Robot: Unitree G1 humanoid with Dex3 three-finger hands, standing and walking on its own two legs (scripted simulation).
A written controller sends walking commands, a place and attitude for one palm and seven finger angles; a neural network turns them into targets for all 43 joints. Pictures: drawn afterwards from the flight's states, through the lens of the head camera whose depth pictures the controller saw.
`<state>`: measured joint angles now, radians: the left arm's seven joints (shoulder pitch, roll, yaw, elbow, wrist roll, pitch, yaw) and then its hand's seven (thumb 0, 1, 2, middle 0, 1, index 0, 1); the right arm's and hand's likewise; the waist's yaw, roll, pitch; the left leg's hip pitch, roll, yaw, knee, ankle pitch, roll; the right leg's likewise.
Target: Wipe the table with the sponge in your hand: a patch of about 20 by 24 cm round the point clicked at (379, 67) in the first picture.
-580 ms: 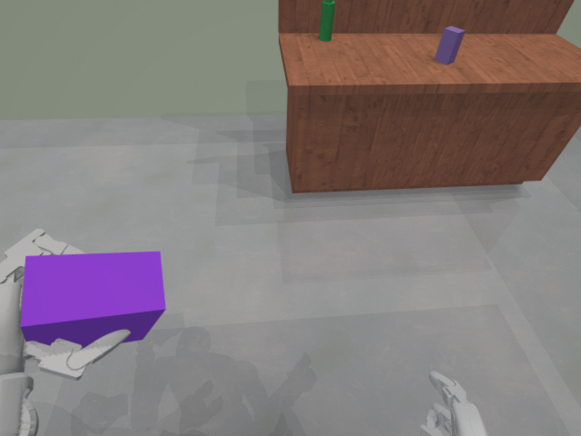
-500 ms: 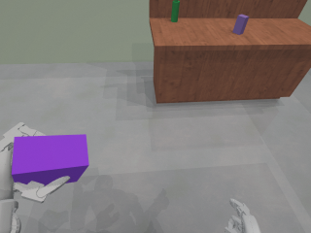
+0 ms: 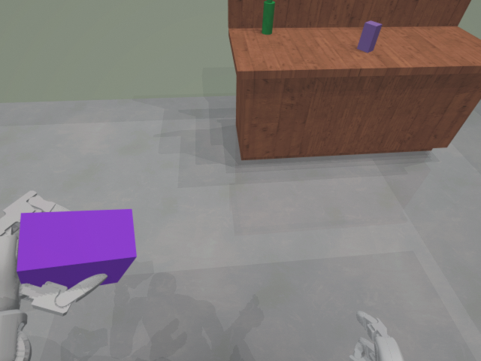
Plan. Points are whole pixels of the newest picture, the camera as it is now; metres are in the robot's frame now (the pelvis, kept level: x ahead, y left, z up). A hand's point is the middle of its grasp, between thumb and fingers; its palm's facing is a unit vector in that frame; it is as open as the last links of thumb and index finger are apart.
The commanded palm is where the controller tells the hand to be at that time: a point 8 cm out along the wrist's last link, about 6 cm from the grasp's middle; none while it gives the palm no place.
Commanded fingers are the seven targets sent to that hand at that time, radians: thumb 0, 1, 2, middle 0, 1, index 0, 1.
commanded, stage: walk to a spot facing it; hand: left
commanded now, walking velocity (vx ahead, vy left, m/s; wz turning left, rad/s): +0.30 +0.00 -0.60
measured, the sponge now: (93, 252) +0.22 +0.22 +0.14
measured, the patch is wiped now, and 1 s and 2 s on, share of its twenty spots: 0.00 0.00 0.00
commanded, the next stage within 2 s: none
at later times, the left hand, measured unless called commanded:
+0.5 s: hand (143, 184) +0.31 +0.17 +0.17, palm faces +0.24 -0.87 -0.42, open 10.1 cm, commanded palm +0.27 +0.22 +0.18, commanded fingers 0.00 0.10 1.30 -1.20 -1.60 -1.20 -1.60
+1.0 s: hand (249, 126) +0.48 +0.03 +0.16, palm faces +0.01 -0.86 -0.51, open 10.0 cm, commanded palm +0.44 +0.10 +0.18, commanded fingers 0.00 0.10 1.30 -1.20 -1.60 -1.20 -1.60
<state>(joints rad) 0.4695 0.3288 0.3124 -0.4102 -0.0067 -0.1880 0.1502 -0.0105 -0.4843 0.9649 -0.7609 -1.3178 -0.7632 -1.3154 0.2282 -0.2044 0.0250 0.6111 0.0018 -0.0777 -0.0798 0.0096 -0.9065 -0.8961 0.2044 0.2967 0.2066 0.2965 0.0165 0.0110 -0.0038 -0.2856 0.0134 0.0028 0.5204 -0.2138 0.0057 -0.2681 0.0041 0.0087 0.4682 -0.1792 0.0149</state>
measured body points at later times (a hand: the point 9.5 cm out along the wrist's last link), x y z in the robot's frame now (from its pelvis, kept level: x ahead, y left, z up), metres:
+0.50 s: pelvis +0.06 -0.03 +0.00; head +0.08 -0.03 +0.45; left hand +0.29 +0.22 +0.19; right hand +0.16 -0.30 -0.09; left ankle +0.12 +0.10 -0.71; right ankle +0.04 -0.12 -0.74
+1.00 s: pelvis +0.18 -0.09 -0.02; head +0.21 -0.12 +0.42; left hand +0.48 +0.07 +0.18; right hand +0.22 -0.36 -0.14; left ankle +0.17 +0.07 -0.66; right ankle +0.19 -0.19 -0.74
